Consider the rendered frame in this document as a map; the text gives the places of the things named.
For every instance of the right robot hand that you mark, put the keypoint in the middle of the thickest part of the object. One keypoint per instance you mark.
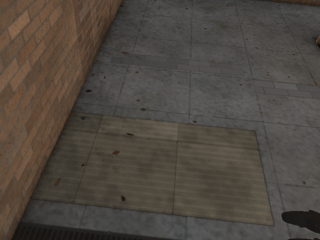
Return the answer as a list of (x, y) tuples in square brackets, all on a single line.
[(304, 219)]

